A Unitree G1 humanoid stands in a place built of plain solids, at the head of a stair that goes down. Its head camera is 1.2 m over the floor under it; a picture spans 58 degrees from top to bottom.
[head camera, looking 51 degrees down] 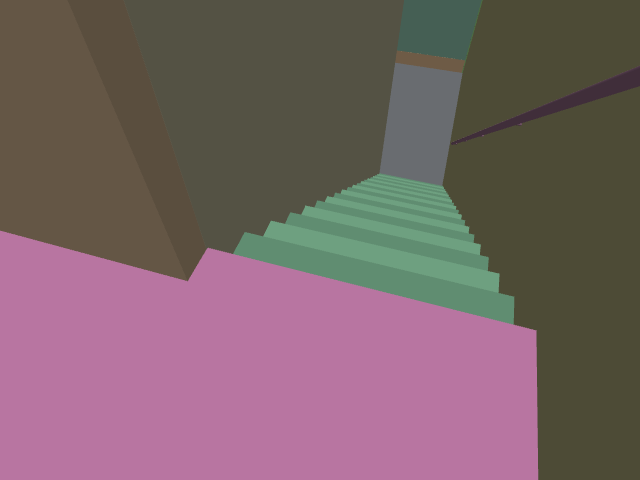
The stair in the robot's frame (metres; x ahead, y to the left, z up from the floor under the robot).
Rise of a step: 0.21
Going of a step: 0.26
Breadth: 1.10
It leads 17 degrees to the right of straight ahead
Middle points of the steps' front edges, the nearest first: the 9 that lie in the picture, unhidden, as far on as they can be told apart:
0.78 -0.13 0.00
1.03 -0.21 -0.21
1.27 -0.28 -0.41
1.52 -0.36 -0.62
1.77 -0.43 -0.83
2.02 -0.51 -1.03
2.26 -0.58 -1.24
2.51 -0.66 -1.45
2.76 -0.73 -1.65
